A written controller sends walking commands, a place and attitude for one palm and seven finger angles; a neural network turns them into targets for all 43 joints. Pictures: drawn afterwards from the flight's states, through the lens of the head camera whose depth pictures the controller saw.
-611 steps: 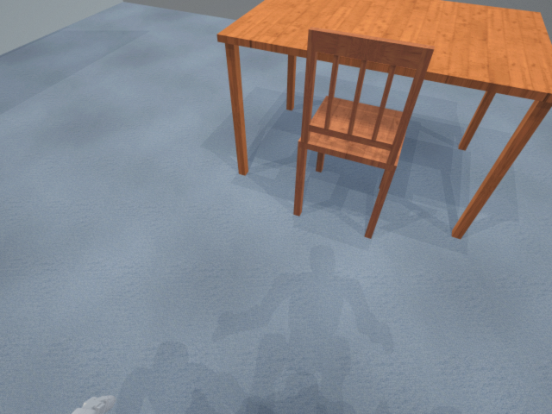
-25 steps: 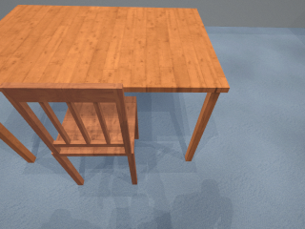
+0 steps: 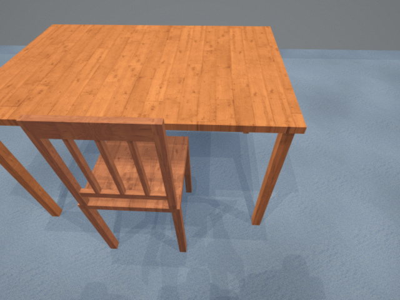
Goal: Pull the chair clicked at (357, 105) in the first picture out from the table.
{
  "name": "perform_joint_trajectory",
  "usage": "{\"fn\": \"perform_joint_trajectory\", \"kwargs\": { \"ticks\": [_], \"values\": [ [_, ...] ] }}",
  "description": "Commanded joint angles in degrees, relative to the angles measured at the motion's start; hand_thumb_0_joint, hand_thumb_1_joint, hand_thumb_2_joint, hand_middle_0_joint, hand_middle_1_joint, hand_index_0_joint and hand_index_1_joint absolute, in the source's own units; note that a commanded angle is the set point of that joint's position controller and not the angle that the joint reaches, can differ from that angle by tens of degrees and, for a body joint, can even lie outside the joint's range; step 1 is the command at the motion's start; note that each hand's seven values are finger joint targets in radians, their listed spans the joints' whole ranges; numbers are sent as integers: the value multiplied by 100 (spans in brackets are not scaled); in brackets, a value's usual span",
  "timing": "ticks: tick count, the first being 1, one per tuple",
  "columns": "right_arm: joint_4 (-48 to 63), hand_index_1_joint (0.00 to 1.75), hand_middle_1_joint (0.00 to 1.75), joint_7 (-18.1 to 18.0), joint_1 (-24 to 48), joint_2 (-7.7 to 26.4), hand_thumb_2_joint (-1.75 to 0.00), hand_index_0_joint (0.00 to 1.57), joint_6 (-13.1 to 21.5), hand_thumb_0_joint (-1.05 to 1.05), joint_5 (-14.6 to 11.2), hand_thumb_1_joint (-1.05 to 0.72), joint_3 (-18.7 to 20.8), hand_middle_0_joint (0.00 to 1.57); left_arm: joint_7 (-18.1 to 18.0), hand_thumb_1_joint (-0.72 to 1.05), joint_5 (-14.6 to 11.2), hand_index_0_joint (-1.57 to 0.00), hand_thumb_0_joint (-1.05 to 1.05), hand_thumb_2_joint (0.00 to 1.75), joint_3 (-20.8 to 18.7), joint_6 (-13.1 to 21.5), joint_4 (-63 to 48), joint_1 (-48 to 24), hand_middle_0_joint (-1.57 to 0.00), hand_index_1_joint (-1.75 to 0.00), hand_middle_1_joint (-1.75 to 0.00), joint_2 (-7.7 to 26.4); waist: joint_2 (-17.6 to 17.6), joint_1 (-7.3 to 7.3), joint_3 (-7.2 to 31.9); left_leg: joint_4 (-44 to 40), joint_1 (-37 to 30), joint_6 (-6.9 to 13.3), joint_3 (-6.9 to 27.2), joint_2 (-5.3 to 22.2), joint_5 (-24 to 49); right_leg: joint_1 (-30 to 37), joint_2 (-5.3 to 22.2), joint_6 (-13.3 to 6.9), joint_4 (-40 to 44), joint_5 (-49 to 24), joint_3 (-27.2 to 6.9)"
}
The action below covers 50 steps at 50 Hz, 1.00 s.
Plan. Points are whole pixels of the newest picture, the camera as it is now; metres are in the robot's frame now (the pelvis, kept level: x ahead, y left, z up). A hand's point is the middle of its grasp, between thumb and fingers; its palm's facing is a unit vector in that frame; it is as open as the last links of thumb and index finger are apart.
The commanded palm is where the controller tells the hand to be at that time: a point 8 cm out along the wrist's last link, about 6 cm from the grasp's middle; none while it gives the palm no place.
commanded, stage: come to a stop and stand still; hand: left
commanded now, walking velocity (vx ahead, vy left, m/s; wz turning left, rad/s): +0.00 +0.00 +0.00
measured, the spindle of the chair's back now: (112, 168) +0.49 +0.31 -0.11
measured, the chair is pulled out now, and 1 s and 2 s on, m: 0.00 0.00 0.00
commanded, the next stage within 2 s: look again from close up in 0.44 s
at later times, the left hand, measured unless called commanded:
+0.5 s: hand out of the picture -0.03 +0.18 -0.17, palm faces +0.03 -0.98 -0.21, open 7.4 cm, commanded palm none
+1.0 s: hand out of the picture -0.01 +0.24 -0.17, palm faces -0.01 -0.98 -0.21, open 7.4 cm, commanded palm none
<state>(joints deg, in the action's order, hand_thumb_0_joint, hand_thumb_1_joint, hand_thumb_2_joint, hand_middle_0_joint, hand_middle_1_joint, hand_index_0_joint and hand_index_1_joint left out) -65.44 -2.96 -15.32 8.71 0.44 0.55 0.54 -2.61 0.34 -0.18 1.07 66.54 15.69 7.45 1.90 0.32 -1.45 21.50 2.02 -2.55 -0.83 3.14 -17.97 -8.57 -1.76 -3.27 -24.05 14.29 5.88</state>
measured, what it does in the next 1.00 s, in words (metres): shifts its weight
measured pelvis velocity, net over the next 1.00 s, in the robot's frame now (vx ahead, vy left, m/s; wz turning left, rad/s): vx -0.03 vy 0.06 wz -0.03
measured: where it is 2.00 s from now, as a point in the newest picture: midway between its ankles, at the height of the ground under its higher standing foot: outside the picture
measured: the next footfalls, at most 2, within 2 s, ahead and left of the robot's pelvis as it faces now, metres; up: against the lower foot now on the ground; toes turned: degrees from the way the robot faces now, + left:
none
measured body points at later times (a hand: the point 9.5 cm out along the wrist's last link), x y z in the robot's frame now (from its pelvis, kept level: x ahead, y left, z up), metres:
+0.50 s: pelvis -0.02 +0.01 +0.00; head -0.01 +0.00 +0.45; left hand -0.03 +0.23 -0.15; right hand -0.07 -0.20 -0.16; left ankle -0.07 +0.14 -0.74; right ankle -0.01 -0.08 -0.74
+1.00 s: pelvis -0.03 +0.06 +0.00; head -0.02 +0.05 +0.45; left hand -0.01 +0.29 -0.16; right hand -0.04 -0.15 -0.17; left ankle -0.06 +0.14 -0.74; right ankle -0.01 -0.08 -0.74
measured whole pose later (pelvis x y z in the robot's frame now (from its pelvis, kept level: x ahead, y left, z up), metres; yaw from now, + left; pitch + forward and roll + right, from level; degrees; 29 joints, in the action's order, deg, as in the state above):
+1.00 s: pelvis -0.03 +0.06 +0.00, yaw -2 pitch -1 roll +0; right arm -61.7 -1.4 -18.9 8.5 2.1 1.0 -1.5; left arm -1.8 0.8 0.3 0.6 62.6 16.2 8.6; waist 1.0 -0.1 -0.9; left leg 25.6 6.7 3.1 -4.3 -2.4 -17.8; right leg -13.6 3.5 1.6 -28.4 13.3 1.8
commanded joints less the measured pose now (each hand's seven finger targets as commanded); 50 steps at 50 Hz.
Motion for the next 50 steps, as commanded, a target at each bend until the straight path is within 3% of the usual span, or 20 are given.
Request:
{"fn": "perform_joint_trajectory", "kwargs": {
  "ticks": [1,8,26,27,28,29,30,31,33,34,35,39,43,50],
  "values": [
    [-32,30,30,-9,-642,303,-90,20,-30,0,-4,-90,42,20,0,90,-11,-20,0,90,-89,45,-124,306,-20,-30,-30,645,-275,-68,-452,-241,444,237,112,281,1018,-8,893,116,673,-1587,-913],
    [-9,30,30,14,-664,359,-90,20,4,0,9,-90,34,20,27,90,-10,-20,0,90,-118,46,-106,372,-20,-30,-30,649,-149,-28,-482,-332,502,284,134,248,775,-93,828,90,915,-536,-976],
    [-30,30,30,30,-813,485,-90,20,97,0,-1,-90,70,20,33,90,-9,-20,0,90,-162,54,-213,287,-20,-30,-30,760,-164,18,-489,-471,736,346,245,321,850,2,820,65,671,-696,-861],
    [373,30,30,125,53,481,-90,20,188,0,-14,-90,15,20,-194,90,56,-20,0,90,-105,202,-52,893,-20,-30,-30,762,-427,352,-425,1036,1433,150,-280,276,575,176,1244,396,233,-3967,-1212],
    [598,30,30,119,-574,205,-90,20,65,0,-38,-90,26,20,-143,90,57,-20,0,90,-168,248,-297,762,-20,-30,-30,1085,-622,-93,306,1215,1351,232,101,78,-582,448,1678,55,363,-3220,-1616],
    [558,30,30,138,-555,207,-90,20,4,0,12,-90,36,20,-62,90,70,-20,0,90,-175,244,-424,471,-20,-30,-30,1119,-244,-55,164,1240,1197,237,15,61,-571,123,1684,-198,548,-2266,-1560],
    [514,30,30,158,-701,205,-90,20,18,0,4,-90,31,20,-41,90,77,-20,0,90,-165,233,-465,290,-20,-30,-30,1037,-348,-193,246,1076,968,223,-57,64,-441,-314,1537,-321,655,-896,-1402],
    [490,30,30,176,-970,218,-90,20,52,0,37,-90,11,20,-28,90,73,-20,0,90,-173,214,-566,95,-20,-30,-30,948,-339,-307,265,789,744,245,5,2,39,-602,1338,-297,518,-200,-1228],
    [484,30,30,178,-1015,337,-90,20,114,0,59,-90,-6,20,11,90,25,-20,0,90,-117,157,-612,16,-20,-30,-30,726,-189,-256,-42,382,913,341,238,176,474,-788,918,-110,262,250,-948],
    [533,30,30,180,-929,348,-90,20,132,0,77,-90,-3,20,27,90,45,-20,0,90,-116,99,-650,9,-20,-30,-30,699,102,-175,-193,186,1192,376,337,283,403,-753,808,-51,167,453,-811],
    [569,30,30,172,-773,394,-90,20,154,0,71,-90,-27,20,42,90,39,-20,0,90,-84,65,-640,60,-20,-30,-30,646,342,-96,-455,-75,1532,436,522,348,420,-598,699,22,6,234,-766],
    [665,30,30,128,-620,549,-90,20,218,0,50,-90,-39,20,78,90,35,-20,0,90,-39,33,-580,227,-20,-30,-30,588,99,35,-618,-450,1756,512,662,395,534,-240,633,114,-215,-293,-634],
    [605,30,30,108,-658,637,-90,20,230,0,45,-90,-49,20,78,90,29,-20,0,90,-27,4,-571,252,-20,-30,-30,580,-106,22,-657,-562,1619,521,641,368,510,-280,659,166,-216,-397,-629],
    [496,30,30,79,-658,634,-90,20,255,0,30,-90,-52,20,64,90,26,-20,0,90,-44,8,-555,308,-20,-30,-30,587,-167,2,-337,-388,1137,526,481,320,1357,-170,725,183,-250,-777,-655]
  ]
}}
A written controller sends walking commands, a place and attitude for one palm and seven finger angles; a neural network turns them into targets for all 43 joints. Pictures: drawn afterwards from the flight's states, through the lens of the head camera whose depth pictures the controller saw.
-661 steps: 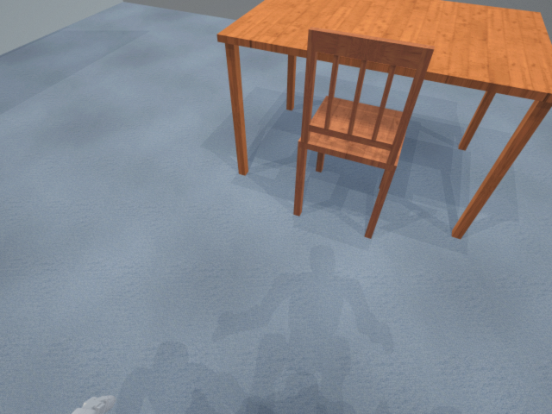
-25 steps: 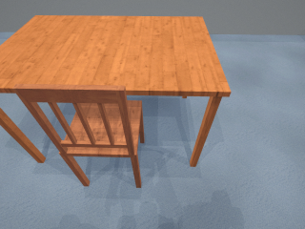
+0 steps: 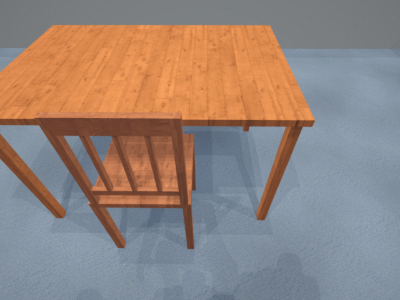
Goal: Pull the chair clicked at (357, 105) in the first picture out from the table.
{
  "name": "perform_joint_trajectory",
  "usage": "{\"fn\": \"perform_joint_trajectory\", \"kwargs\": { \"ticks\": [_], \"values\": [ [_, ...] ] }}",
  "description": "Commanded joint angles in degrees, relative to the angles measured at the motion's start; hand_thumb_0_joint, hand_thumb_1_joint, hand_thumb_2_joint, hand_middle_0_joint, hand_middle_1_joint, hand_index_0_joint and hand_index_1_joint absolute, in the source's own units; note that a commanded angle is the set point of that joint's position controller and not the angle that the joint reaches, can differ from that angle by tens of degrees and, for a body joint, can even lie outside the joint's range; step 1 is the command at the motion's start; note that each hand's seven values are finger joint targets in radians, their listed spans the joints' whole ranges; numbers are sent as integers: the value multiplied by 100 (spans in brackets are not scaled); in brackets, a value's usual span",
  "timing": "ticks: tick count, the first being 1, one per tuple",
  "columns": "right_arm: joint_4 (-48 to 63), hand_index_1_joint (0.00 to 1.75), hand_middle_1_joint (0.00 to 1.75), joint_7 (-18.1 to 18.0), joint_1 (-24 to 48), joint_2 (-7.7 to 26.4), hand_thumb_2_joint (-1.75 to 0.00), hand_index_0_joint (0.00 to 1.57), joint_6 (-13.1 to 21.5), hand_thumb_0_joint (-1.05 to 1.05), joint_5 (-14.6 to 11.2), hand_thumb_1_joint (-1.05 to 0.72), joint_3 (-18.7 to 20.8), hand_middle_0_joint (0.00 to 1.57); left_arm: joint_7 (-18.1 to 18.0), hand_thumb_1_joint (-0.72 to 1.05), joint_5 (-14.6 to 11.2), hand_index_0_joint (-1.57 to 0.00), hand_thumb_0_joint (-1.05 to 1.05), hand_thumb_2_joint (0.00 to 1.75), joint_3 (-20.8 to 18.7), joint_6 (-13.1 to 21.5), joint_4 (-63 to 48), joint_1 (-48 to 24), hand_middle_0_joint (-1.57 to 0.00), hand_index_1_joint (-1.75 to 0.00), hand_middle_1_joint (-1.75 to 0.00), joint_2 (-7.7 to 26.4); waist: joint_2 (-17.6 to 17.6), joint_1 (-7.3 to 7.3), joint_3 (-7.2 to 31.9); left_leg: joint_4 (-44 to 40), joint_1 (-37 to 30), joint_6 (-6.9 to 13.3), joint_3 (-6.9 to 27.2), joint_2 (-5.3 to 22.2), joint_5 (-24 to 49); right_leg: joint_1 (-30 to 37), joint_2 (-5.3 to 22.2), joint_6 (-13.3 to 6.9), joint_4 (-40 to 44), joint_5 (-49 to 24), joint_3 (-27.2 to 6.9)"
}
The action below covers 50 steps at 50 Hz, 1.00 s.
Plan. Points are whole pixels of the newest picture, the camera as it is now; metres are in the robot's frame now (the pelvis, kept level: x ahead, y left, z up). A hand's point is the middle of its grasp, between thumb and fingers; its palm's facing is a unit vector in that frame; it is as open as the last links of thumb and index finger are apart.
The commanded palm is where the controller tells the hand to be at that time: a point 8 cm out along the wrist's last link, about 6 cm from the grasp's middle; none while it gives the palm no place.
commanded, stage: look again from close up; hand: left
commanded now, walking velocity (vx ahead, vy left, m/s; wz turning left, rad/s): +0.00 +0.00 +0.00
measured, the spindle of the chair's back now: (126, 164) +0.51 +0.26 -0.11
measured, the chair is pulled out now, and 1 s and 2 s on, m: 0.00 0.00 0.00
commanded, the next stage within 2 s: shuffle to correct the standing spot in 1.24 s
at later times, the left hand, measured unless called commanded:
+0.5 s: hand out of the picture +0.01 +0.15 -0.18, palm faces +0.03 -0.98 -0.19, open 7.3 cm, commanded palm none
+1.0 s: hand out of the picture +0.00 +0.13 -0.17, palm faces +0.05 -0.98 -0.18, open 7.3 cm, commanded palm none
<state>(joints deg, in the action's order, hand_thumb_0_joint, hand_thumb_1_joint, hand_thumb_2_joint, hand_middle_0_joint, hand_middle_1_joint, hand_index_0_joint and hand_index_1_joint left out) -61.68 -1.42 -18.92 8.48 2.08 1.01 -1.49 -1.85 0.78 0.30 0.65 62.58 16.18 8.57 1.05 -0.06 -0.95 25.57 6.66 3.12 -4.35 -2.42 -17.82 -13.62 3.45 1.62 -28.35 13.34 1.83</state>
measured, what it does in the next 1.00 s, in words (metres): stands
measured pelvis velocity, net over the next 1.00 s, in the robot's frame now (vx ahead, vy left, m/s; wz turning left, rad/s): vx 0.01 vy -0.03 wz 0.02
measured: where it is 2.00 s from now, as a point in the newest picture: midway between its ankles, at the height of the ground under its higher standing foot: outside the picture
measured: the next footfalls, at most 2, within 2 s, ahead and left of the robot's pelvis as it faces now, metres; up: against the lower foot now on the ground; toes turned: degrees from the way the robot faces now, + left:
none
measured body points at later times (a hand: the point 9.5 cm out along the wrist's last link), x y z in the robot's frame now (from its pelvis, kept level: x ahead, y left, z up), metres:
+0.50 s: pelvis +0.01 -0.01 +0.00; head +0.03 -0.01 +0.45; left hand +0.01 +0.21 -0.16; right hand +0.01 -0.23 -0.16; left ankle -0.04 +0.08 -0.74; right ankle +0.02 -0.14 -0.74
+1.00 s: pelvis +0.01 -0.03 +0.00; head +0.03 -0.03 +0.45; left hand +0.00 +0.19 -0.16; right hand +0.00 -0.24 -0.16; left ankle -0.04 +0.08 -0.74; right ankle +0.02 -0.14 -0.74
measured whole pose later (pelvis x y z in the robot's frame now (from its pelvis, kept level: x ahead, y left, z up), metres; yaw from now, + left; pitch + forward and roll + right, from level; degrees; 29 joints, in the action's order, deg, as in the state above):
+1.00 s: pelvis +0.01 -0.03 +0.00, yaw +1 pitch -1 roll +0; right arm -66.1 -1.9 -16.5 7.4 1.7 0.6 -1.1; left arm -2.0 0.7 0.2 1.0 64.3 16.4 8.0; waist 0.0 0.2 -2.5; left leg 24.4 5.1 0.4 -2.4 0.1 -18.0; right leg -11.6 1.1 -0.8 -27.1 14.2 4.0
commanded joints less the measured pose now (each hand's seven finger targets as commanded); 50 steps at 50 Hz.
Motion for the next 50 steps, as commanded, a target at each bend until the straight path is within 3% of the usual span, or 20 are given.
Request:
{"fn": "perform_joint_trajectory", "kwargs": {
  "ticks": [1,6,9,22,38,50],
  "values": [
    [96,30,30,-79,-293,672,-90,20,90,0,-16,-90,146,20,-14,90,-25,-20,0,90,-91,51,-132,267,-20,-30,-30,484,-39,32,-333,-745,596,-50,794,862,1469,348,200,-302,166,-746,-268],
    [-26,30,30,-97,-241,624,-90,20,87,0,-29,-90,146,20,-23,90,-29,-20,0,90,-93,57,-50,303,-20,-30,-30,475,-7,24,-238,-628,412,-51,717,833,1742,408,245,-313,175,-970,-291],
    [-83,30,30,-101,-242,570,-90,20,73,0,-37,-90,149,20,-25,90,-20,-20,0,90,-90,52,-8,326,-20,-30,-30,451,-172,20,-286,-624,406,-43,698,842,1654,405,242,-309,194,-989,-284],
    [-247,30,30,-110,-171,510,-90,20,51,0,-36,-90,141,20,-35,90,-20,-20,0,90,-84,69,65,348,-20,-30,-30,447,-91,20,-324,-568,344,-79,626,812,1610,445,303,-348,281,-1323,-354],
    [-335,30,30,-98,-145,441,-90,20,32,0,-39,-90,135,20,-26,90,-24,-20,0,90,-98,88,22,332,-20,-30,-30,486,-195,41,-300,-577,372,-115,640,791,1378,522,349,-391,412,-1370,-363],
    [-370,30,30,-87,-208,361,-90,20,-2,0,-43,-90,128,20,-18,90,-22,-20,0,90,-93,81,22,374,-20,-30,-30,459,-158,43,-442,-609,506,-138,631,776,1022,439,326,-400,568,-978,-373]
  ]
}}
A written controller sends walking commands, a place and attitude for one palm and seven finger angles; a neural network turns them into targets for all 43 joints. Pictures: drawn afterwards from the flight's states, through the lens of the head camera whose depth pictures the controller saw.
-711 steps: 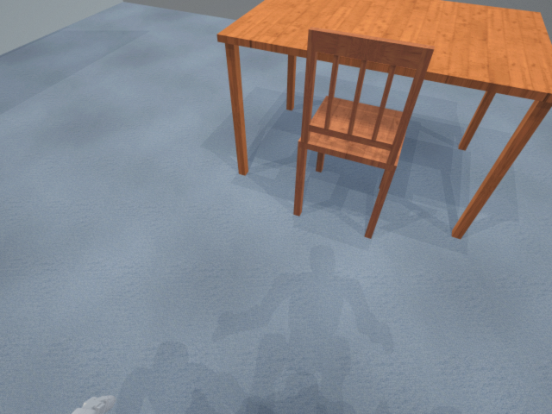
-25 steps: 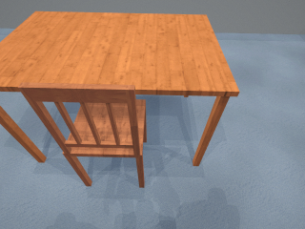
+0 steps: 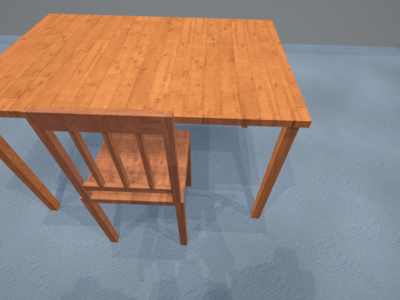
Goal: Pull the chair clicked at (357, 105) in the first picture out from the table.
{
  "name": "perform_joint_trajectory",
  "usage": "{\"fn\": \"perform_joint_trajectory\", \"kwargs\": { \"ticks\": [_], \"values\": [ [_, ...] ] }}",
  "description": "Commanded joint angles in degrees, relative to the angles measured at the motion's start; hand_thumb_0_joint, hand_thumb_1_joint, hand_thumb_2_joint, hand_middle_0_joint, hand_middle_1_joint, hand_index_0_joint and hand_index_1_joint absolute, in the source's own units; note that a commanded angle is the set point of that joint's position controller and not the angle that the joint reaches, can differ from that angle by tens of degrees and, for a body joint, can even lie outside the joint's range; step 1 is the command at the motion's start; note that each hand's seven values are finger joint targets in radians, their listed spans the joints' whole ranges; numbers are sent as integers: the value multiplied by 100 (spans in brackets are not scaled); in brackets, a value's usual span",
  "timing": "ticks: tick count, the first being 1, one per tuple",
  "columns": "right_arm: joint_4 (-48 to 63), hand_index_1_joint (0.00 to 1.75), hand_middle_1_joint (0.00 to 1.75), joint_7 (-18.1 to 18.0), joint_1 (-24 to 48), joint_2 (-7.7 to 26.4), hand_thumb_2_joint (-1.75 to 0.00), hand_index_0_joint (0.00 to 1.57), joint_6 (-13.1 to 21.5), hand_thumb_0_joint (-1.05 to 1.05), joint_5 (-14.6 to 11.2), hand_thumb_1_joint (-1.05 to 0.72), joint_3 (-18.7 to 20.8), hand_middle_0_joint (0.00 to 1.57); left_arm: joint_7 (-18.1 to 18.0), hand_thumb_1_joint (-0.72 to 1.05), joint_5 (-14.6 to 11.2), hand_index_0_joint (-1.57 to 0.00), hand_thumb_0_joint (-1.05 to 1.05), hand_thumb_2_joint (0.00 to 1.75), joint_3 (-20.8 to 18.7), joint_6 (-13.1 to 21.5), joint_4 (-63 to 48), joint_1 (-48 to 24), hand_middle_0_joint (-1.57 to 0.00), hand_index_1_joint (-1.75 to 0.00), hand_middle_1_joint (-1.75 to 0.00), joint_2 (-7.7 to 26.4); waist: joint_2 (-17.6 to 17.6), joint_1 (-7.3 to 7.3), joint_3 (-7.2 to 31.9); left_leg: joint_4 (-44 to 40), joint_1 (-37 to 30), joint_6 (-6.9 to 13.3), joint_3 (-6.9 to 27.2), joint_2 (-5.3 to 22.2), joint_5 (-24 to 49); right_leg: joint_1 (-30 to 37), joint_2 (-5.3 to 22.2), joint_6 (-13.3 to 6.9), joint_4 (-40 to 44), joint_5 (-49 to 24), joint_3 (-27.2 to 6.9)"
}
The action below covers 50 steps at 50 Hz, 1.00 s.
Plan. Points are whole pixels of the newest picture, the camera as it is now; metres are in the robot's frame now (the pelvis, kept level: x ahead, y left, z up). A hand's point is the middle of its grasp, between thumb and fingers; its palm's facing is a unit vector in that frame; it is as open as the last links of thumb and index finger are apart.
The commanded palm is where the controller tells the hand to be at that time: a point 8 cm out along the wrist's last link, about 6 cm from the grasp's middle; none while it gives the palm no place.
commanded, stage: look again from close up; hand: left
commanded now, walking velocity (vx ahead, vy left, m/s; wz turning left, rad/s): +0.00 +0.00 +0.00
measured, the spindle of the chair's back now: (117, 161) +0.50 +0.29 -0.11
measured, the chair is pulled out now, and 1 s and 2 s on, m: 0.00 0.00 0.00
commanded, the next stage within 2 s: shuffle to correct the standing spot in 0.24 s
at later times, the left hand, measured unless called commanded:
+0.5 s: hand out of the picture -0.02 +0.15 -0.18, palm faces +0.07 -0.99 -0.16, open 7.4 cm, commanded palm none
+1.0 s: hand out of the picture +0.12 +0.19 -0.17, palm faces +0.08 -0.96 -0.28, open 7.3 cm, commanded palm none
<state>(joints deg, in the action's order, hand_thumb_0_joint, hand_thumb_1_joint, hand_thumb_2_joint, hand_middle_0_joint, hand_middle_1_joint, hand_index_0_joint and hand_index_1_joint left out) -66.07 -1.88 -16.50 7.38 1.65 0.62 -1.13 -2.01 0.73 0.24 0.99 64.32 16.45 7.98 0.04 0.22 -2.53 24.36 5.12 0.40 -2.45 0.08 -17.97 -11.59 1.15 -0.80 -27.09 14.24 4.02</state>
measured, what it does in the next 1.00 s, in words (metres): lifts its right foot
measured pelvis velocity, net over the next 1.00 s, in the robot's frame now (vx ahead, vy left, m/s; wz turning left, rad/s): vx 0.08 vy -0.01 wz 0.07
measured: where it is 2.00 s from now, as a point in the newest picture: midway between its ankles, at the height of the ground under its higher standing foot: outside the picture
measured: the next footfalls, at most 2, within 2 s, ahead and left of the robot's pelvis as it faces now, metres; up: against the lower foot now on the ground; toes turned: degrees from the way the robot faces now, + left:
left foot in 1.16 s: +0.09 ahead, +0.12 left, +0.00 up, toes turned +7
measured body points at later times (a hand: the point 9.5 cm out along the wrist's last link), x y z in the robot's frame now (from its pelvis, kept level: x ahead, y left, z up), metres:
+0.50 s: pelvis +0.00 -0.01 +0.00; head +0.01 -0.01 +0.45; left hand -0.02 +0.20 -0.17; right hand -0.02 -0.21 -0.17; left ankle -0.05 +0.11 -0.74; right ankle +0.00 -0.11 -0.74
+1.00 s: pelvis +0.08 -0.01 -0.01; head +0.12 -0.02 +0.44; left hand +0.12 +0.24 -0.15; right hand +0.01 -0.21 -0.17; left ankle -0.03 +0.11 -0.71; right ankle +0.11 -0.10 -0.74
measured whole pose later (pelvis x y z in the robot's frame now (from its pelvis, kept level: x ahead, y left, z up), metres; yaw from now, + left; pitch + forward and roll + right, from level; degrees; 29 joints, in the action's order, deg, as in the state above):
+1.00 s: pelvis +0.08 -0.01 -0.01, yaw +4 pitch +0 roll +1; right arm -65.6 -2.9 -21.6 5.6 -0.3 -0.3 1.0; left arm -2.7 1.2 -2.6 2.0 59.1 10.7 10.4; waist 0.8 -1.5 -5.7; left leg 46.0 12.2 -0.4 -0.9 -0.2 -32.3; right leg -18.6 2.8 -2.8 -34.5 16.1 6.9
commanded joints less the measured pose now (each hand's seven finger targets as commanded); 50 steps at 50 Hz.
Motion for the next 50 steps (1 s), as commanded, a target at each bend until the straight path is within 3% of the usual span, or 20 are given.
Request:
{"fn": "perform_joint_trajectory", "kwargs": {
  "ticks": [1,17,21,24,28,30,31,32,33,34,35,37,40,42,43,44,45,46,47,50],
  "values": [
    [68,30,30,-41,-442,464,-90,20,38,0,-3,-90,87,20,0,90,-18,-20,0,90,-92,49,-143,362,-20,-30,-30,512,-75,19,-267,-485,669,127,435,517,996,238,562,-158,462,-1028,-604],
    [52,30,30,-56,-518,393,-90,20,56,0,-3,-90,94,20,-1,90,-20,-20,0,90,-104,59,-130,487,-20,-30,-30,437,-18,35,-198,-477,649,122,437,531,1102,278,546,-176,451,-1088,-577],
    [25,30,30,-10,-674,336,-90,20,-41,0,58,-90,111,20,37,90,34,-20,0,90,-169,-5,-127,595,-20,-30,-30,456,-227,70,-482,-282,1027,188,317,360,-531,25,529,-280,600,1119,-711],
    [113,30,30,22,-677,260,-90,20,-82,0,83,-90,127,20,59,90,45,-20,0,90,-250,-31,-157,746,-20,-30,-30,553,-440,112,-790,133,1347,195,143,170,-855,-198,657,-443,860,2062,-1047],
    [221,30,30,41,-787,135,-90,20,-22,0,84,-90,125,20,50,90,33,-20,0,90,-360,13,-213,922,-20,-30,-30,656,-719,75,-731,853,1422,195,-98,100,-543,-319,1069,-766,1134,2308,-1519],
    [187,30,30,47,-1011,105,-90,20,36,0,80,-90,120,20,59,90,40,-20,0,90,-380,39,-272,778,-20,-30,-30,598,-312,-70,-704,479,1046,222,-55,147,-403,-549,917,-755,707,1788,-1171],
    [95,30,30,43,-1225,121,-90,20,85,0,74,-90,111,20,82,90,35,-20,0,90,-360,47,-318,636,-20,-30,-30,504,37,-152,-642,76,710,272,184,246,-130,-712,639,-639,199,1337,-761],
    [-50,30,30,17,-1544,334,-90,20,146,0,83,-90,150,20,111,90,40,-20,0,90,-322,65,-384,506,-20,-30,-30,326,786,-253,-520,-249,287,438,839,726,604,-977,201,-439,-676,762,-184],
    [-193,30,30,-43,-1937,611,-90,20,187,0,103,-90,223,20,111,90,58,-20,0,90,-283,102,-484,278,-20,-30,-30,132,1635,-392,-506,-531,-224,789,1717,1432,2006,-1601,-145,-251,-1697,804,367],
    [-273,30,30,-113,-2143,609,-90,20,188,0,120,-90,204,20,83,90,71,-20,0,90,-250,127,-607,-16,-20,-30,-30,171,1740,-489,-687,-586,-829,1187,2191,1847,4048,-2481,-192,-183,-2397,1812,228],
    [-261,30,30,-157,-2170,564,-90,20,183,0,131,-90,137,20,55,90,58,-20,0,90,-257,124,-651,-161,-20,-30,-30,222,1400,-476,-731,-357,-1034,1317,2113,1972,5679,-2743,6,-185,-2785,2075,-32],
    [-141,30,30,-211,-1869,508,-90,20,179,0,134,-90,92,20,60,90,4,-20,0,90,-281,102,-618,-234,-20,-30,-30,135,848,-326,-720,-105,-852,1142,1529,1771,6697,-2442,221,-164,-2571,1895,-113],
    [73,30,30,-236,-1177,630,-90,20,129,0,63,-90,125,20,78,90,-43,-20,0,90,-289,26,-527,72,-20,-30,-30,64,817,41,-463,65,-160,605,741,1149,6329,-1011,100,-70,-982,584,134],
    [194,30,30,-225,-1043,798,-90,20,118,0,-47,-90,236,20,62,90,-33,-20,0,90,-340,40,-375,633,-20,-30,-30,363,618,281,-12,514,53,331,578,850,5469,124,4,-76,65,-1038,217],
    [217,30,30,-200,-1058,687,-90,20,98,0,-79,-90,265,20,22,90,-34,-20,0,90,-372,55,-268,885,-20,-30,-30,586,364,339,220,751,413,218,571,743,4392,729,321,-181,22,-2136,-138],
    [261,30,30,-182,-1150,491,-90,20,71,0,-90,-90,272,20,-25,90,-18,-20,0,90,-411,69,-265,997,-20,-30,-30,812,-174,314,543,1189,1041,81,434,424,2771,1362,1010,-512,-362,-4223,-965],
    [229,30,30,-152,-1318,287,-90,20,22,0,-131,-90,305,20,-37,90,-20,-20,0,90,-422,64,-225,1010,-20,-30,-30,981,-605,238,778,1664,1375,-13,231,29,432,1548,1793,-1020,-410,-5609,-1338],
    [253,30,30,-157,-1218,123,-90,20,-27,0,-132,-90,321,20,-53,90,-5,-20,0,90,-399,63,-246,948,-20,-30,-30,982,-919,204,705,2160,1389,-58,145,-67,-1422,1281,2178,-1385,-165,-6092,-1408],
    [276,30,30,-160,-1025,50,-90,20,-97,0,-118,-90,307,20,-78,90,28,-20,0,90,-400,73,-325,724,-20,-30,-30,913,-1393,215,671,2576,1389,-55,268,75,-1860,947,2125,-1529,-36,-5882,-1522],
    [275,30,30,-88,-840,-71,-90,20,-198,0,-77,-90,308,20,-119,90,83,-20,0,90,-372,-5,-554,131,-20,-30,-30,796,-1022,59,332,2580,1429,-95,207,134,-1594,324,1816,-1288,161,-4744,-1013]
  ]
}}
